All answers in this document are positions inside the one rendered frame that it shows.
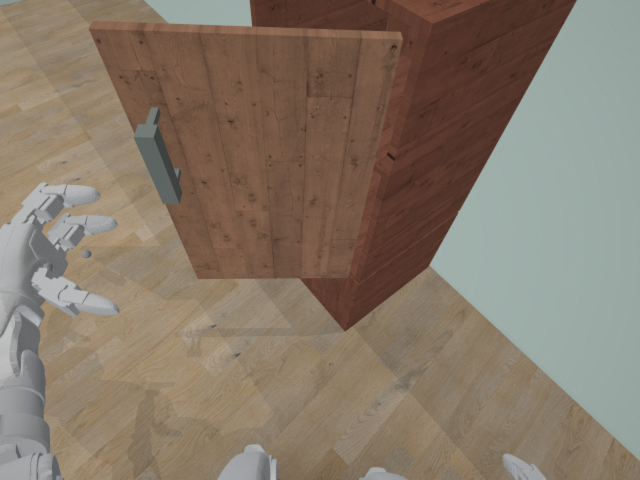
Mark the robot left hand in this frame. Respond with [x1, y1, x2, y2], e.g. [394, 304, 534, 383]
[0, 182, 119, 317]

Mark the robot left forearm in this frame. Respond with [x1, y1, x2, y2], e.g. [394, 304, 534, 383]
[0, 291, 50, 465]

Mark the robot right hand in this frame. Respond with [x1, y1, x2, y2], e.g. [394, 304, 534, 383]
[502, 454, 546, 480]

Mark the cupboard door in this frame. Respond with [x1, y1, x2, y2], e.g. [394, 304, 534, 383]
[89, 21, 403, 279]

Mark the handle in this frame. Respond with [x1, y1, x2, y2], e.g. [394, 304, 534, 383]
[134, 107, 182, 204]

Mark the robot left upper arm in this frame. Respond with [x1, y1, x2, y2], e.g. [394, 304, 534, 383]
[0, 453, 64, 480]

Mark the robot right shin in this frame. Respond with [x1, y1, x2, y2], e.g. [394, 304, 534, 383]
[366, 467, 386, 475]

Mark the robot shin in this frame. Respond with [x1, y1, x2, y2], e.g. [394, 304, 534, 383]
[366, 467, 386, 475]
[244, 444, 266, 453]

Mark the robot left shin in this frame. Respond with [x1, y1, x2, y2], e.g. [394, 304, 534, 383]
[244, 444, 266, 453]

